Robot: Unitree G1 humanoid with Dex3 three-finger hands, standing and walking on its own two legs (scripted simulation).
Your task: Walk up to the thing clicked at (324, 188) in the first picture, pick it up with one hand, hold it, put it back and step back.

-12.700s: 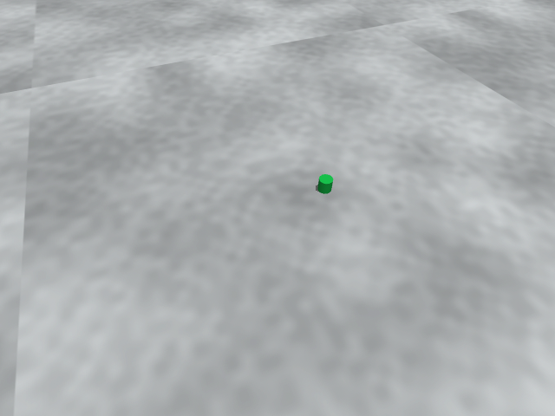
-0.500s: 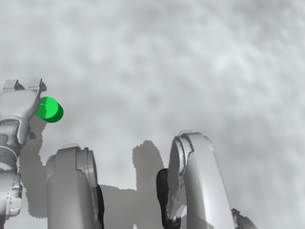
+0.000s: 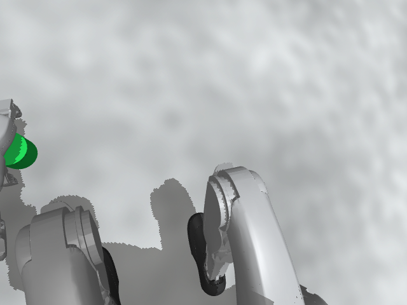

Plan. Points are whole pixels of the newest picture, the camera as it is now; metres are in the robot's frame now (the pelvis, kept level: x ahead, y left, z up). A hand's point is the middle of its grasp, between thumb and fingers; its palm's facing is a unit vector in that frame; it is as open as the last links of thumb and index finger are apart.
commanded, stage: rest palm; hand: left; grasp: from above
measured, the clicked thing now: (13, 151) +0.45 +0.28 -0.28
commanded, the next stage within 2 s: close in 0.56 s
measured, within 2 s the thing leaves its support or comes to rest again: neither
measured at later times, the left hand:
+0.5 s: hand (6, 152) +0.44 +0.28 -0.24, palm faces -0.47 -0.14 -0.87, open 14.1 cm
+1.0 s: hand (13, 153) +0.44 +0.28 -0.26, palm faces -0.45 -0.13 -0.89, open 12.9 cm
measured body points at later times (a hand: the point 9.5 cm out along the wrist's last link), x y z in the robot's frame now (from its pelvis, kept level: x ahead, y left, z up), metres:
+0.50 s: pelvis +0.01 +0.01 -0.02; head +0.27 +0.09 +0.34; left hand +0.46 +0.29 -0.19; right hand +0.05 -0.26 -0.10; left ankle +0.07 +0.13 -0.28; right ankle +0.10 -0.12 -0.28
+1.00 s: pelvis +0.00 +0.01 -0.02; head +0.27 +0.10 +0.33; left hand +0.46 +0.28 -0.21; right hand +0.04 -0.25 -0.09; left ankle +0.07 +0.13 -0.28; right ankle +0.10 -0.12 -0.28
